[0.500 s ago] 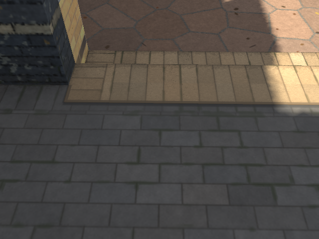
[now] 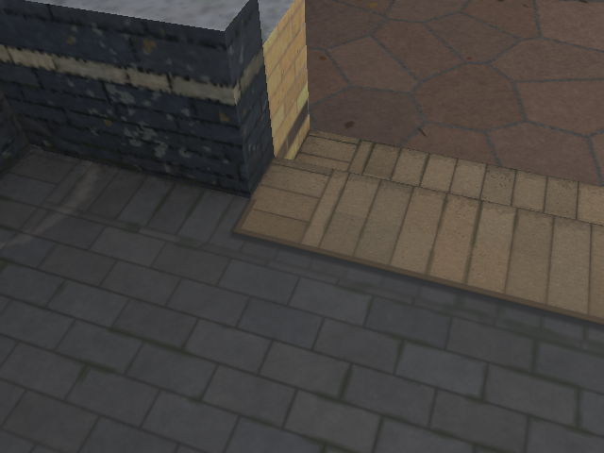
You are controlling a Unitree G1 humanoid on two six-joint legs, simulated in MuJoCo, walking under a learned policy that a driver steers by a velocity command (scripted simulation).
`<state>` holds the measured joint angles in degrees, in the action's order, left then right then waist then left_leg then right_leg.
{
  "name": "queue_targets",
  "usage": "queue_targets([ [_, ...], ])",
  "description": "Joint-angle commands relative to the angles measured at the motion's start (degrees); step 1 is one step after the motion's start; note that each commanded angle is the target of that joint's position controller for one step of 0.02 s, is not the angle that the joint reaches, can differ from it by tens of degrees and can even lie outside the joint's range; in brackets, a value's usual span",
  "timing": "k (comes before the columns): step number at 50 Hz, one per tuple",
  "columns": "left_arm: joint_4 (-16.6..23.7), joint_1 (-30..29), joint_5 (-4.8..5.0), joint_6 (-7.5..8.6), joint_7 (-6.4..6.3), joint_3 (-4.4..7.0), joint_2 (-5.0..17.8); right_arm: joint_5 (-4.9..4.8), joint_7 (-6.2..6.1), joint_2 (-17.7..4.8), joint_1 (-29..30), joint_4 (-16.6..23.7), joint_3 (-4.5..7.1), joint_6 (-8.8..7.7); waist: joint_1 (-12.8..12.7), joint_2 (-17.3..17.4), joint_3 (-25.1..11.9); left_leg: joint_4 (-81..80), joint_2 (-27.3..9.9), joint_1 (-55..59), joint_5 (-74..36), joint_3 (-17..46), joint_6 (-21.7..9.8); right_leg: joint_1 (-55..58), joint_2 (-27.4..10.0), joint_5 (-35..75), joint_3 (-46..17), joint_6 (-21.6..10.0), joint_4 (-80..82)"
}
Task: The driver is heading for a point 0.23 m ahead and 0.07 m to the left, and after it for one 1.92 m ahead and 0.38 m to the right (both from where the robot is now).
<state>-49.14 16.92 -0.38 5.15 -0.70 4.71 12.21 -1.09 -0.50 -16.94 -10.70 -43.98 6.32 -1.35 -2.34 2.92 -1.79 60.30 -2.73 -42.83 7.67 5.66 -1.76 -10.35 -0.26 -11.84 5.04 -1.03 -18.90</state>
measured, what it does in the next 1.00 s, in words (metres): walks ahead, turning right: left foot, then right foot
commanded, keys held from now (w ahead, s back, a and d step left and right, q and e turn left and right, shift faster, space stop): w+q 0.04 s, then w+e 0.96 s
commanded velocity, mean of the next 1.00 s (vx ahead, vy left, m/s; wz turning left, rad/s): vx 0.50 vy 0.00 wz -0.28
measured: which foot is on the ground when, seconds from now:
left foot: up 0.00-0.22, down 0.24-0.76, up 0.78-1.00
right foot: down 0.00-0.24, up 0.26-0.74, down 0.76-1.00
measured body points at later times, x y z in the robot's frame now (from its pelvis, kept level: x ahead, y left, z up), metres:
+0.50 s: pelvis +0.26 +0.07 +0.00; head +0.28 +0.07 +0.45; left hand +0.39 +0.34 -0.12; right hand +0.30 -0.20 -0.13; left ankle +0.24 +0.17 -0.75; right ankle +0.33 -0.11 -0.66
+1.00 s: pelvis +0.52 -0.04 +0.00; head +0.55 -0.06 +0.45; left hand +0.69 +0.20 -0.12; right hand +0.60 -0.35 -0.10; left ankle +0.65 +0.12 -0.67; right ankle +0.52 -0.10 -0.75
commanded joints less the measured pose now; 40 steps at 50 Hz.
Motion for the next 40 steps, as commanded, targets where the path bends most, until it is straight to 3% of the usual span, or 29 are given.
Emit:
queue_targets([
  [1,3.42,-3.43,0.14,0.98,-0.54,1.75,7.98,0.04,0.84,0.82,3.42,4.49,-0.67,-0.55,1.21,-7.52,0.01,-7.75,-1.51,-2.90,-8.11,0.13,0.41,4.90,-13.94,15.24,-6.28,-7.11,8.62],
  [5,0.41,1.65,1.58,0.43,-0.48,1.90,9.16,0.36,1.99,2.23,10.98,6.84,-1.84,-0.93,-1.02,-7.16,3.46,-19.13,-0.62,2.37,-9.33,-3.43,0.10,4.51,-14.00,11.63,-4.07,-7.91,8.72],
  [9,-1.78,3.51,2.76,-0.56,0.18,2.49,12.44,0.04,3.06,0.40,15.39,8.38,-1.89,-2.22,-0.89,-8.84,5.93,-27.61,0.87,7.95,0.57,-7.10,-1.68,7.13,-16.25,14.56,-7.34,-8.48,5.20],
  [10,-2.33,3.36,2.82,-0.78,0.23,2.60,13.37,-0.01,3.05,-0.80,13.30,7.90,-1.38,-2.56,0.85,-9.76,4.88,-30.20,2.26,12.82,2.22,-7.89,-2.51,7.51,-16.34,20.63,-7.66,-7.97,2.26],
  [11,-2.86,2.82,2.98,-0.89,0.22,2.38,13.51,0.13,2.86,-2.51,7.10,6.00,-0.36,-2.81,4.67,-9.47,1.50,-33.77,4.22,22.80,-0.10,-9.39,-3.83,6.67,-14.60,30.22,-5.96,-6.77,-4.60],
  [12,-3.06,2.76,2.69,-0.73,0.18,1.84,12.32,0.54,2.28,-6.00,-2.48,3.06,1.27,-2.90,9.05,-8.42,-4.72,-32.04,3.23,38.65,-3.05,-7.75,-5.53,0.53,-11.65,32.44,-3.64,-4.77,-16.14],
  [13,-1.14,3.58,1.19,-0.12,0.38,0.37,7.95,1.77,1.17,-11.78,-12.99,1.38,2.75,-2.72,11.82,0.57,-15.27,-30.13,-12.11,61.07,-4.90,10.02,-10.93,-17.79,-6.79,12.64,-0.51,-1.17,-38.02],
  [14,-1.00,7.70,1.76,1.21,0.80,-1.12,3.73,1.64,1.13,-12.69,-14.86,0.83,2.23,-2.71,9.45,12.28,-23.70,-38.14,-22.37,68.60,0.97,32.30,-17.07,-30.57,0.05,-22.51,-8.08,-0.02,-52.53],
  [15,-1.32,3.99,3.53,1.67,0.93,0.79,9.48,1.62,1.09,-7.66,-13.73,0.71,1.01,-2.63,10.67,6.88,-18.74,-39.79,-20.22,64.48,3.81,28.04,-15.24,-35.76,-2.04,-20.34,-12.83,-0.43,-58.07],
  [16,0.10,0.09,3.60,1.51,0.74,1.05,10.26,0.86,1.04,-5.14,-9.09,0.75,0.25,-2.83,9.25,6.25,-11.02,-41.03,-18.05,56.78,2.56,18.46,-12.70,-38.05,-4.69,-15.11,-10.83,-0.95,-57.17],
  [17,0.29,-2.04,2.87,1.08,0.14,1.06,9.46,0.77,1.14,-3.04,-4.42,0.87,-0.40,-3.08,7.19,3.18,-6.92,-43.38,-15.53,48.64,1.70,13.24,-11.01,-35.69,-6.77,-10.11,-9.98,-0.94,-54.37],
  [18,0.34,-2.30,2.21,0.45,-0.26,1.39,9.04,1.16,1.38,-1.16,-1.43,0.77,-0.81,-3.53,5.11,4.22,-3.59,-45.91,-13.67,42.20,0.17,9.00,-10.01,-33.16,-8.08,-6.51,-10.26,-0.88,-51.86],
  [20,-0.16,-0.10,2.51,-1.23,-0.30,1.15,6.40,1.71,1.53,0.25,0.76,-0.21,-0.87,-4.54,2.30,4.20,-1.59,-49.86,-12.40,36.00,-2.36,3.83,-9.36,-28.85,-8.98,-2.48,-10.89,-1.01,-50.24],
  [24,1.48,-3.70,2.21,-2.45,-0.18,0.98,4.98,2.03,0.38,-1.49,-0.71,-2.83,-0.32,-5.25,1.61,0.62,2.17,-52.16,-12.28,35.31,-11.43,-4.64,-8.90,-32.76,-8.16,5.91,-12.40,-0.25,-42.16],
  [28,3.70,-10.51,1.61,-2.31,1.49,0.07,4.11,1.55,-0.42,-3.47,-1.67,-4.29,-0.06,-5.10,3.24,0.09,4.56,-53.46,-11.16,35.29,-11.20,-11.87,-7.28,-29.67,-6.84,16.75,-8.45,-0.75,-27.83],
  [33,8.00,-18.92,1.63,-2.70,3.42,-0.56,4.79,0.36,-0.84,-6.11,-6.28,-6.63,0.71,-3.75,5.68,-0.84,7.60,-50.57,-14.17,44.76,-14.63,-15.36,-6.12,-31.37,-5.76,12.35,-4.50,-3.00,-19.63],
  [36,9.24,-16.67,1.66,-2.99,4.12,0.46,7.22,-0.28,-1.09,-8.95,-5.45,-6.38,1.41,-2.48,2.84,1.68,3.97,-40.81,-14.42,48.45,-38.42,-17.77,-4.50,-23.10,-1.11,2.36,0.71,-5.78,-18.62],
  [37,8.36,-11.34,1.85,-3.08,4.11,1.42,8.87,-0.41,-1.24,-9.72,-4.78,-6.20,1.53,-1.88,-0.36,2.27,0.86,-32.64,-13.61,47.94,-46.50,-18.71,-3.75,-15.80,1.54,0.02,2.49,-7.11,-18.02],
  [38,5.84,-1.72,2.05,-3.13,3.64,3.23,11.95,-0.49,-1.41,-9.52,-4.02,-5.86,1.25,-1.51,-5.42,1.19,-3.88,-19.97,-11.11,43.30,-46.26,-20.01,-1.94,-2.01,4.36,2.92,2.73,-9.16,-14.04],
  [39,4.06,6.78,1.86,-3.56,2.34,5.24,17.93,1.00,-1.72,-7.25,-4.81,-4.45,0.36,-1.89,-7.68,-7.04,-9.25,-0.29,-8.12,27.50,-24.62,-20.29,1.18,15.64,-4.25,4.35,-12.30,-12.78,-12.80],
  [40,4.94,4.02,2.21,-2.82,2.36,5.10,21.70,2.16,-0.68,0.94,-9.17,-1.42,-2.16,-3.88,-0.03,-18.76,-14.70,17.36,4.49,3.42,25.74,-10.77,4.08,31.51,-16.54,-7.77,-46.09,-23.22,-3.92],
])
